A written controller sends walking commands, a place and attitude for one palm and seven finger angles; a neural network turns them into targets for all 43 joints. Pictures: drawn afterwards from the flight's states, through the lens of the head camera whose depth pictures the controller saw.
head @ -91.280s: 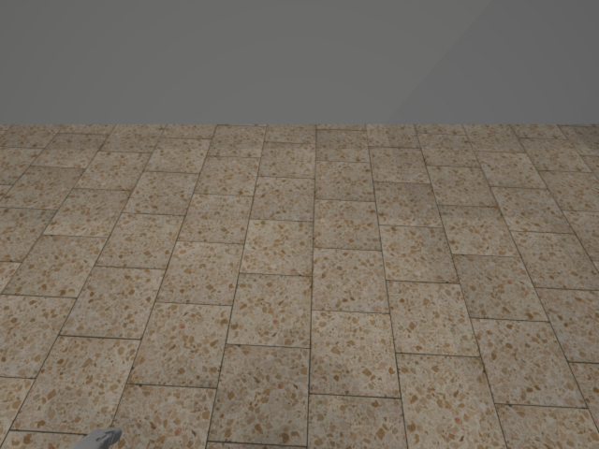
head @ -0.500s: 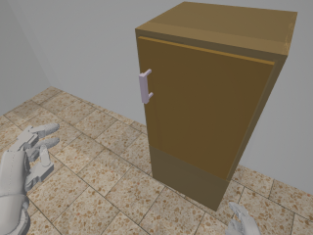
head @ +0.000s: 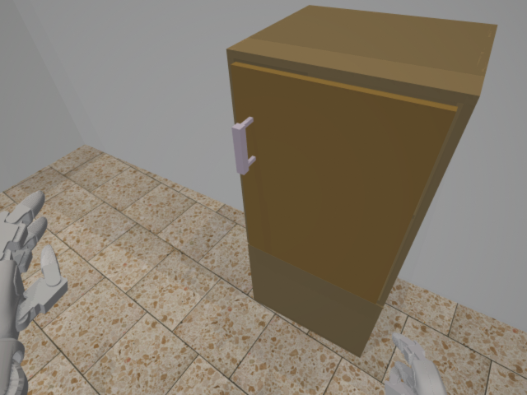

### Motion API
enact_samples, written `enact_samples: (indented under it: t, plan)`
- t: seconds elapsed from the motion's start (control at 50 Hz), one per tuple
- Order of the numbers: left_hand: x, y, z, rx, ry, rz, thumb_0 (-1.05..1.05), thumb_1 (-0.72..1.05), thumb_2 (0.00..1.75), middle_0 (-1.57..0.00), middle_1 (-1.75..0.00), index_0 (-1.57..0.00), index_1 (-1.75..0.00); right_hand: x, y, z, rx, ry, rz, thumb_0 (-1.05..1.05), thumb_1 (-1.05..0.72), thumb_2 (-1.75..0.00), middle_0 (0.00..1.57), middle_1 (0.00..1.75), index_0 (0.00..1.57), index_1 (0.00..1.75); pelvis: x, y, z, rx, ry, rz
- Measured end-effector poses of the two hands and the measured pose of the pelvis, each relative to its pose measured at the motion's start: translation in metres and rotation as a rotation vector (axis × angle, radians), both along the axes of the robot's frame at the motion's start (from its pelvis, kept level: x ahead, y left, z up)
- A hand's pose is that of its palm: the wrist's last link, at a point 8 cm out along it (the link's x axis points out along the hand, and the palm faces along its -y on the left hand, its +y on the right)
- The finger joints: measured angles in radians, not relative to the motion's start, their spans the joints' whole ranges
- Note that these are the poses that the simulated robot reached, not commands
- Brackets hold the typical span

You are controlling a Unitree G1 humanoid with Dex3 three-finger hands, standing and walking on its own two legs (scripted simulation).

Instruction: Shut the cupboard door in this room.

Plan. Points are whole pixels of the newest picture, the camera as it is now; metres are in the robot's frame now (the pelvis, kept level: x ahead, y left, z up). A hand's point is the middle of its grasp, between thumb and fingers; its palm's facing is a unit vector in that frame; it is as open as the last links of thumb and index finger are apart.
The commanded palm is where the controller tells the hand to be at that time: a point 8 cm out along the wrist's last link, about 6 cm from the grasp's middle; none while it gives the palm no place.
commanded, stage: step back with the hand held close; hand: left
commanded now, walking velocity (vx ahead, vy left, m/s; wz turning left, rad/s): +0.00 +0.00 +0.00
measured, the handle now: (245, 145) +0.62 +0.12 +0.06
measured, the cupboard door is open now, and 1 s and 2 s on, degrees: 0 0 0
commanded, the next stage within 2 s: stop stepping back and stand still in 1.60 s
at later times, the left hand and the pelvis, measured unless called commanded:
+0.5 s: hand (44, 288) +0.18 +0.29 +0.15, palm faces +0.36 -0.80 -0.49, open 7.4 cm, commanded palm +0.12 +0.32 +0.17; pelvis -0.03 +0.03 -0.01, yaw -2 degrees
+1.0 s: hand out of the picture +0.10 +0.29 +0.16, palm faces +0.45 -0.79 -0.41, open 7.4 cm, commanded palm +0.03 +0.33 +0.17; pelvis -0.11 +0.03 -0.02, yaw +0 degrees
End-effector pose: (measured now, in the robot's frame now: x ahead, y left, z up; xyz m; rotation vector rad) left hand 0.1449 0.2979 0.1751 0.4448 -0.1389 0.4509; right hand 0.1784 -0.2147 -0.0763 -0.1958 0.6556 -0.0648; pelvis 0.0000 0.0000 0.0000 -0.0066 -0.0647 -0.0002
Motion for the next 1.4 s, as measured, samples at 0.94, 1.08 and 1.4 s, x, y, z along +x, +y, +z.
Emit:
enact_samples:
  t: [0.94,1.08,1.4]
  plan:
    - [-0.086,0.03,-0.005,0.122,-0.159,-0.057,0.02,0.88,0.9,-0.21,-0.3,-0.21,-0.31,-0.138,0.007,-0.023,-0.089,0.13,-0.081,0.01,-0.9,-0.9,0.2,0.3,0.2,0.3,-0.101,0.03,-0.024,-0.023,0.067,0.001]
    - [-0.097,0.041,0.002,0.185,-0.183,-0.108,0.02,0.88,0.9,-0.22,-0.3,-0.22,-0.31,-0.16,0.008,-0.015,-0.122,0.111,-0.119,0.01,-0.9,-0.9,0.2,0.3,0.2,0.3,-0.121,0.037,-0.024,-0.069,0.071,0.024]
    - [-0.144,0.022,-0.004,0.104,-0.172,-0.207,0.02,0.88,0.9,-0.22,-0.3,-0.21,-0.31,-0.191,0.019,-0.006,-0.081,0.044,-0.102,0.01,-0.9,-0.9,0.2,0.3,0.2,0.3,-0.176,0.033,-0.021,-0.073,0.086,-0.022]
